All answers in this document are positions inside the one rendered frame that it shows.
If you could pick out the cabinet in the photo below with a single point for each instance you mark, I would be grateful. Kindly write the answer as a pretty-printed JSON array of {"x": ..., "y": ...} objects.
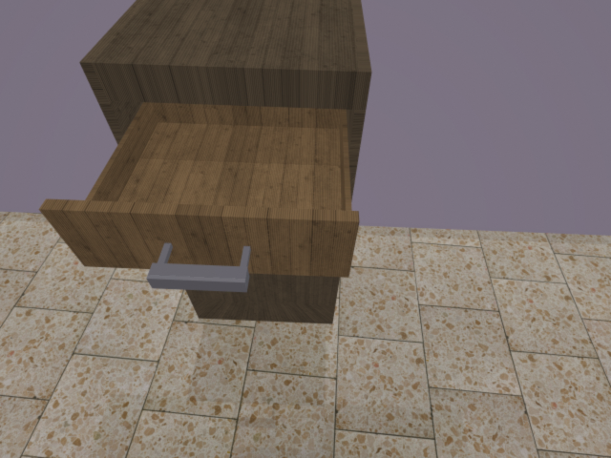
[{"x": 268, "y": 53}]

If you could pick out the drawer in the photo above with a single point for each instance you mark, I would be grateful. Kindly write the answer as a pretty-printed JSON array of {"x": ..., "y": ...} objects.
[{"x": 211, "y": 179}]

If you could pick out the handle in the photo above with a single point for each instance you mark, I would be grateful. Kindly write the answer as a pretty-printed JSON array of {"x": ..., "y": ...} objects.
[{"x": 163, "y": 275}]

